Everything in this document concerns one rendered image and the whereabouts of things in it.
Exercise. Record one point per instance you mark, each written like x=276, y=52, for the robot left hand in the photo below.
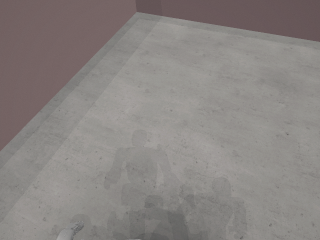
x=71, y=230

